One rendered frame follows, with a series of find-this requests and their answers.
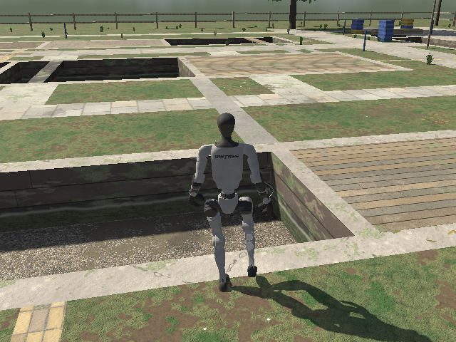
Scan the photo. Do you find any right robot upper arm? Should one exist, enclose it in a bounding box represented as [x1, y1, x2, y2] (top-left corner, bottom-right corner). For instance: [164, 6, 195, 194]
[242, 143, 261, 184]

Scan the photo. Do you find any right robot thigh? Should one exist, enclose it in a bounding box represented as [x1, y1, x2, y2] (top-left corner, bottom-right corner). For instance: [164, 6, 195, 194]
[238, 197, 253, 232]

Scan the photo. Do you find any robot right hand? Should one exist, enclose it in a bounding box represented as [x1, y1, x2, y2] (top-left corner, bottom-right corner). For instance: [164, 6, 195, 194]
[256, 201, 273, 219]

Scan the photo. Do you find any right robot forearm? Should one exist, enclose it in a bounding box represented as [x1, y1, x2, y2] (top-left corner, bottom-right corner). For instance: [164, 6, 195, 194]
[255, 173, 271, 204]

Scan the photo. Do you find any left robot upper arm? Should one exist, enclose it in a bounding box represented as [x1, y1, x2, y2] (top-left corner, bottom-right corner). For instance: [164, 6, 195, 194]
[194, 144, 212, 183]

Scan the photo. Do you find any robot left hand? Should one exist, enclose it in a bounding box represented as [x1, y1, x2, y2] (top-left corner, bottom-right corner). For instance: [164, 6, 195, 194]
[188, 194, 204, 207]

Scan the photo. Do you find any humanoid robot head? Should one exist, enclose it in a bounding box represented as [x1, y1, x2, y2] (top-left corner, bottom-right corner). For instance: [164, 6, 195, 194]
[214, 113, 239, 147]

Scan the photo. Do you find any left robot forearm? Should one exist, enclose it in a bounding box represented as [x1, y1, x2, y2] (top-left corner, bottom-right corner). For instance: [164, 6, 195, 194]
[190, 174, 202, 197]

